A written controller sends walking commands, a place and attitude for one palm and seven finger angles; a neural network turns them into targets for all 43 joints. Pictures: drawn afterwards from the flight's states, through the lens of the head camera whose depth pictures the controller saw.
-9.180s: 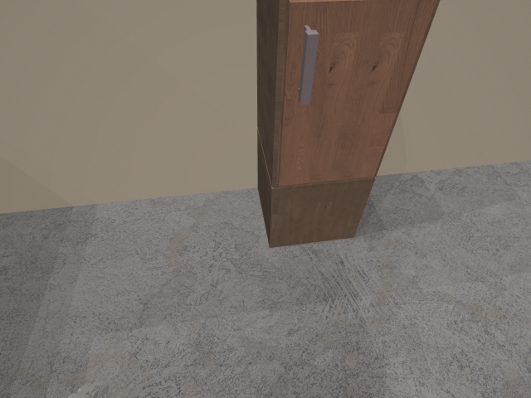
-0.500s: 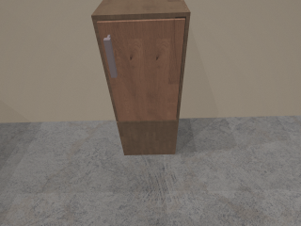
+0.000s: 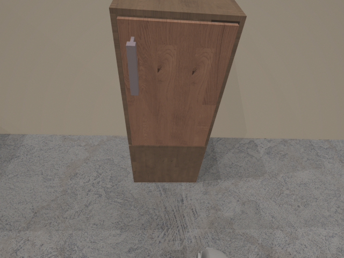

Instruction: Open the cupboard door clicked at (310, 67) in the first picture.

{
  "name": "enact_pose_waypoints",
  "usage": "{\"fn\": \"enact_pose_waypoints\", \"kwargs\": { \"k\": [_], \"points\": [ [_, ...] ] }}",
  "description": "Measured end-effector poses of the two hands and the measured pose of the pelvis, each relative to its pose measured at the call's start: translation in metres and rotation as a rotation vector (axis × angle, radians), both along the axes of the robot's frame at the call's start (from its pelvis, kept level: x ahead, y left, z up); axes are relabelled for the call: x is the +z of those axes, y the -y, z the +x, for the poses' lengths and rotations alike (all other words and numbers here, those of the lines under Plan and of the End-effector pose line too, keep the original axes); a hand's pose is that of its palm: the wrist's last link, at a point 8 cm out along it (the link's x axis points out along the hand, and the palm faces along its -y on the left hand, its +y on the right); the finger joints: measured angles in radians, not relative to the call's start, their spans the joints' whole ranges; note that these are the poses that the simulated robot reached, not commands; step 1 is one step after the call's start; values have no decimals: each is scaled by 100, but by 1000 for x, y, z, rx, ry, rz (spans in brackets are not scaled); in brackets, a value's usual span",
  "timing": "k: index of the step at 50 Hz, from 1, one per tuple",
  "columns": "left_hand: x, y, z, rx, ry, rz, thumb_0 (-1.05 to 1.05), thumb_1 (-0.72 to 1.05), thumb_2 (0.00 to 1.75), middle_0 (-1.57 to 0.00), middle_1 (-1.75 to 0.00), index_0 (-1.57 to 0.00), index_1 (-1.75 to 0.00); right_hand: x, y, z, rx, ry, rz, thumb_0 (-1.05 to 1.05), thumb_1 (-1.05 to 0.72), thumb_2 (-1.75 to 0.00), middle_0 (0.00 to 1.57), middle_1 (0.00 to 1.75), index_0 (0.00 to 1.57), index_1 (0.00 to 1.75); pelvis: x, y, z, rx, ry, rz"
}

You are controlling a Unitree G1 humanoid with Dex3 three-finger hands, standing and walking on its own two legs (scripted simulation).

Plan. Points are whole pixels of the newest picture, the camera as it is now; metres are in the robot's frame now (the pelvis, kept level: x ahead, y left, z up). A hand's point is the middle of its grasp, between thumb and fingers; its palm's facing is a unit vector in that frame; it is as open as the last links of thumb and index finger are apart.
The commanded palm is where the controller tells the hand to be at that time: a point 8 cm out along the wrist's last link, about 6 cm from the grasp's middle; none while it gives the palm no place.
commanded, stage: take the last steps up to it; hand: left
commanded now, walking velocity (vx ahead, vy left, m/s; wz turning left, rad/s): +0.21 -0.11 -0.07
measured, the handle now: (133, 66) +0.66 +0.17 +0.10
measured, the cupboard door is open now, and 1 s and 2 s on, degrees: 0 0 0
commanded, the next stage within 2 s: come to a stop and stand still in 0.12 s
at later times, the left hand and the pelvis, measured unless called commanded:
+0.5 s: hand (136, 228) +0.24 +0.11 -0.16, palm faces +0.03 -0.97 -0.26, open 7.2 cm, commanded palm none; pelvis +0.13 -0.07 -0.01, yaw +0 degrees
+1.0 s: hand out of the picture +0.09 +0.21 -0.17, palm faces +0.06 -0.96 -0.29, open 7.4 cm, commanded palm none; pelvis +0.06 +0.00 -0.01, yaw -2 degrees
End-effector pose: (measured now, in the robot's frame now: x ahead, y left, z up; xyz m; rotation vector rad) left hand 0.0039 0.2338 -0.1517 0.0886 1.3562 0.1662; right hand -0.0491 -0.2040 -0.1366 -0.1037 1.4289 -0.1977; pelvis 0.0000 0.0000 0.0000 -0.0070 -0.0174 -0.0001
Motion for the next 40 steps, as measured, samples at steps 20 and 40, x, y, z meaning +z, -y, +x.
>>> {"fn": "enact_pose_waypoints", "kwargs": {
  "k": [20,40],
  "points": [
    [14,85,228,-104,200,73,-2,93,90,-20,-30,-20,-30,-31,77,125,-74,-98,46,0,-91,-90,20,30,20,30,-13,70,133,-10,5,33],
    [27,24,132,-33,107,175,0,90,90,-20,-30,-20,-30,-10,80,251,82,321,1,0,-91,-90,19,30,20,30,-10,39,104,-11,13,68]
  ]
}}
